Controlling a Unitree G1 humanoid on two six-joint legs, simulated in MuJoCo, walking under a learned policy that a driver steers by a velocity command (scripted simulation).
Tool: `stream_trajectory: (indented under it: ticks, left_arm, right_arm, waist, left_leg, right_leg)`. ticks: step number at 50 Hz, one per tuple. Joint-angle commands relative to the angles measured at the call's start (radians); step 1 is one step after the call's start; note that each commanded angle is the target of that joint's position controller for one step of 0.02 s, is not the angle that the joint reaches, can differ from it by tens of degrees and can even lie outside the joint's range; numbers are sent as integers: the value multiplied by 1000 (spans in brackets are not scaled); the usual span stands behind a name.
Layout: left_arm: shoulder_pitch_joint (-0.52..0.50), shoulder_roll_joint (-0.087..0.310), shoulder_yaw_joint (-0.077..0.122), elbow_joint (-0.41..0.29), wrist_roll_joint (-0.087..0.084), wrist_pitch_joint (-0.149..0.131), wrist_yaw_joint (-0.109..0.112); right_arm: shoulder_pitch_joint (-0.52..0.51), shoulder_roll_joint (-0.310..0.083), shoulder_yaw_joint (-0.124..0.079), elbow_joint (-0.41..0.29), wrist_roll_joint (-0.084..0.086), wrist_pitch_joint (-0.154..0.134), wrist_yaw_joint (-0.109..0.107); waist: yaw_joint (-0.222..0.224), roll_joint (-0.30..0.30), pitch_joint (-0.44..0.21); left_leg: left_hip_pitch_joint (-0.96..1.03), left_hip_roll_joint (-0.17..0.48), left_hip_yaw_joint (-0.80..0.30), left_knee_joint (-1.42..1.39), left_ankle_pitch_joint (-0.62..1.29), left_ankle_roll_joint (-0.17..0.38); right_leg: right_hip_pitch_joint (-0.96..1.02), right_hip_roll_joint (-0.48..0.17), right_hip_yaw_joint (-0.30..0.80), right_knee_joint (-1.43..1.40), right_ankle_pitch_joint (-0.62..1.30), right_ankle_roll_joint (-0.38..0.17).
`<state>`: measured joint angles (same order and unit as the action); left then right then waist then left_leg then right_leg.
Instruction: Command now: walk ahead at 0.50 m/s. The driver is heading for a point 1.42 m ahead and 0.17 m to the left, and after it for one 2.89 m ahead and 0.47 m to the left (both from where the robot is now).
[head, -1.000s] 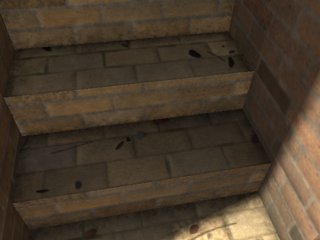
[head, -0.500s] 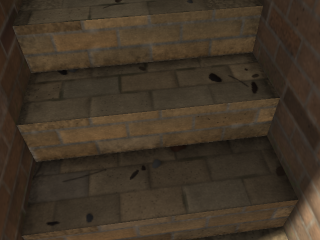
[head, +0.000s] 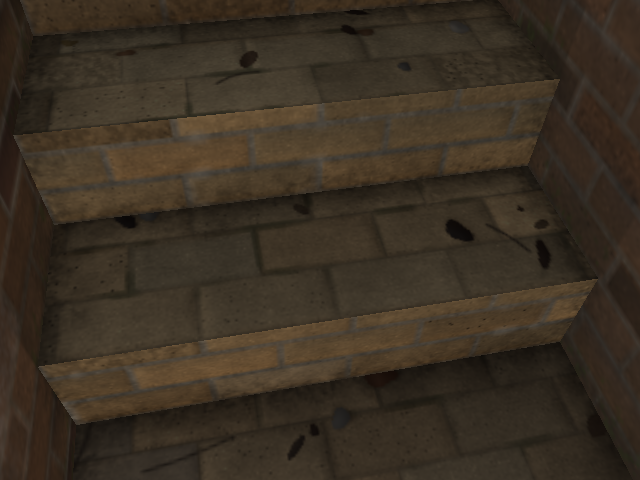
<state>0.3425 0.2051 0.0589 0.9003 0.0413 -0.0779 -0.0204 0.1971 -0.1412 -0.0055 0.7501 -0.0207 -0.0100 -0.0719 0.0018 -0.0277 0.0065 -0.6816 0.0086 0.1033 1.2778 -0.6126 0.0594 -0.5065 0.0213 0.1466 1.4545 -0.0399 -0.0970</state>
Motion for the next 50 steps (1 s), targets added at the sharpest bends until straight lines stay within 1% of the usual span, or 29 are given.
stream_trajectory:
  ticks: [1,5,9,10,11,13,16,17,18,19,20,22,23,24,25,26,27,28,32,35,37,40,43,44,45,47,48,49,50]
  left_arm:
    - [-40,-142,-43,-166,15,13,38]
    - [-183,-166,-65,-240,3,69,53]
    - [-225,-145,-72,-292,-23,92,46]
    - [-283,-86,-114,-240,-29,99,-43]
    - [-334,-87,-107,-218,-6,72,-50]
    - [-416,-119,-132,-230,-7,17,-60]
    - [-730,-107,-132,-348,-55,62,-45]
    - [-825,-140,-151,-376,-36,99,-63]
    - [-936,-132,-158,-420,-36,122,-61]
    - [-861,-141,-164,-392,-22,130,-80]
    - [-540,-202,-151,-234,-65,106,-3]
    - [-361,-144,-116,-179,-124,102,40]
    - [-220,-29,-75,-148,-81,73,38]
    - [-114,60,-30,-62,-26,54,37]
    - [23,199,27,-3,-3,54,49]
    - [30,183,41,4,-37,35,54]
    - [43,17,-42,33,18,45,-33]
    - [-27,-25,-42,73,-7,21,-64]
    - [-267,-154,-94,165,16,-23,-85]
    - [-36,-175,-108,297,71,-37,-52]
    - [48,-76,-102,311,108,-17,-70]
    - [-142,93,-75,161,36,22,-127]
    - [-27,231,-41,199,-39,-14,-104]
    - [63,214,-40,247,-32,-21,-108]
    - [184,150,-43,269,29,-20,-111]
    - [56,80,-51,250,51,12,-142]
    - [-109,25,-11,64,-5,-43,-53]
    - [-40,-96,-77,218,-14,27,-97]
    - [-75,-88,-62,164,-27,16,-92]
  right_arm:
    - [109,-13,-26,112,-18,-66,30]
    - [300,-7,-30,258,7,-118,68]
    - [368,-52,-16,229,36,-130,12]
    - [570,-5,19,335,-94,-119,91]
    - [622,38,34,360,-131,-100,138]
    - [639,33,47,399,-174,-68,163]
    - [612,68,61,413,-147,-69,167]
    - [616,63,69,411,-126,-71,162]
    - [617,44,70,436,-88,-60,179]
    - [528,-53,62,408,-50,-71,195]
    - [532,-189,-26,312,98,-97,25]
    - [603,-255,-44,362,91,-119,-38]
    - [451,-305,-69,303,122,-146,-3]
    - [394,-239,-75,242,80,-174,28]
    - [354,-89,-74,195,90,-187,52]
    - [267,-81,-84,154,32,-195,60]
    - [301,60,-35,306,-24,-103,196]
    - [227,24,-36,264,-32,-71,202]
    - [194,51,14,195,-38,30,170]
    - [-63,86,58,68,-12,30,146]
    - [-285,-22,55,-19,-20,43,123]
    - [-391,-56,63,-42,-10,76,146]
    - [-116,-71,34,61,-34,42,140]
    - [-119,-63,33,61,-28,28,130]
    - [-80,-91,30,75,-8,22,123]
    - [304,-180,-8,215,-3,32,93]
    - [195,-233,-74,235,-50,-8,7]
    - [409,-152,-13,355,-63,3,80]
    - [361,-119,-22,357,-29,-13,105]
  waist:
    - [37,104,92]
    - [33,58,105]
    - [30,94,56]
    - [-64,306,-190]
    - [-78,197,-6]
    - [-46,38,74]
    - [-55,130,99]
    - [-63,178,58]
    - [-69,138,49]
    - [14,207,-36]
    - [-62,-47,-78]
    - [46,146,-267]
    - [152,251,-315]
    - [155,248,-347]
    - [179,-159,-331]
    - [142,-8,-361]
    - [186,11,-86]
    - [85,43,-63]
    - [-141,187,-95]
    - [-129,49,-36]
    - [-96,77,-113]
    - [-92,-103,-114]
    - [-159,-51,-223]
    - [-113,-126,-255]
    - [-55,-74,-414]
    - [-190,98,-408]
    - [-125,452,-354]
    - [-183,358,-214]
    - [-137,286,-79]
  left_leg:
    - [180,200,-559,-722,134,71]
    - [310,130,-317,-811,412,37]
    - [423,174,-310,-923,768,114]
    - [795,222,-437,-849,389,203]
    - [913,251,-469,-838,288,227]
    - [858,243,-379,-884,288,189]
    - [332,182,-267,-1176,282,155]
    - [148,196,-240,-1298,301,187]
    - [43,182,-205,-1345,517,178]
    - [15,190,-152,-1240,1280,224]
    - [429,136,-69,-1088,1659,103]
    - [656,287,-150,-757,2376,64]
    - [770,265,-173,-521,2234,47]
    - [480,180,-211,-270,1896,52]
    - [44,-156,-200,369,687,-19]
    - [33,-141,-320,704,557,6]
    - [-337,-143,-517,908,834,103]
    - [-441,-128,-442,940,730,130]
    - [-479,28,-317,878,669,225]
    - [-711,28,-241,1022,271,299]
    - [-724,58,-204,704,384,293]
    - [-93,43,-84,399,300,142]
    - [-216,-73,36,65,244,73]
    - [-185,-108,58,-84,211,70]
    - [66,-61,-44,-32,517,142]
    - [423,77,-483,-496,285,268]
    - [395,172,-802,-704,-109,310]
    - [364,196,-880,-788,-123,268]
    - [352,199,-826,-791,-110,248]
  right_leg:
    - [-503,22,-4,573,-44,-30]
    - [-701,23,-24,591,-163,-42]
    - [-743,-10,-160,521,-159,43]
    - [-1145,4,-11,942,-193,-86]
    - [-1437,36,74,1080,-211,-174]
    - [-1527,-20,-19,976,-193,-249]
    - [-1082,-162,-231,617,-26,-239]
    - [-831,-157,-310,544,64,-204]
    - [-648,-117,-301,385,-66,-194]
    - [-388,-46,-399,261,-119,-136]
    - [-178,25,-462,-98,-455,-85]
    - [-10,103,-396,-201,-537,-91]
    - [105,87,-295,-529,-319,-101]
    - [352,-18,-36,-584,-354,-183]
    - [525,-372,577,-909,81,-411]
    - [442,-338,637,-985,117,-417]
    - [250,-263,585,-1000,-143,-347]
    - [195,-265,480,-999,-92,-355]
    - [0,-253,61,-1102,-48,-179]
    - [35,-186,-86,-1166,-139,-124]
    - [82,-150,-130,-1168,-222,-95]
    - [-303,-189,-175,-1516,-58,-193]
    - [331,-273,-231,-1190,1135,-249]
    - [483,-299,-208,-1082,1391,-253]
    - [386,-258,-255,-901,1493,-201]
    - [-97,-131,-226,-533,947,-153]
    - [-119,63,-205,-28,89,-85]
    - [-568,-18,85,354,189,-140]
    - [-738,-11,65,526,74,-145]
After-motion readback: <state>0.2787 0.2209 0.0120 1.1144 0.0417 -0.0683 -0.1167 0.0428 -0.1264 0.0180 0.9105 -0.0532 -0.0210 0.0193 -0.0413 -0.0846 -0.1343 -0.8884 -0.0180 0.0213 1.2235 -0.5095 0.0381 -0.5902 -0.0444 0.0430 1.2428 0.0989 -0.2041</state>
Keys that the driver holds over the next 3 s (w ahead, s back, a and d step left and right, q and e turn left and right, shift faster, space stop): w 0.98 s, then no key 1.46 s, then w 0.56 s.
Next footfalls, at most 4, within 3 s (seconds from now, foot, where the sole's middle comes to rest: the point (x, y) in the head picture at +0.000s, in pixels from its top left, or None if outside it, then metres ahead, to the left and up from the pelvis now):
0.46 right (392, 439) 0.46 -0.09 -0.48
0.86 left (223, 269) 0.66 0.18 -0.29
1.28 right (389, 229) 0.75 -0.09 -0.29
1.64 left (200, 80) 0.89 0.22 -0.10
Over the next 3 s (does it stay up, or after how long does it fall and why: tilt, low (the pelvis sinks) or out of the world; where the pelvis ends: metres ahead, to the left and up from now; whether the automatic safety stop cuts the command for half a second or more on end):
stays up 0.78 0.06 0.61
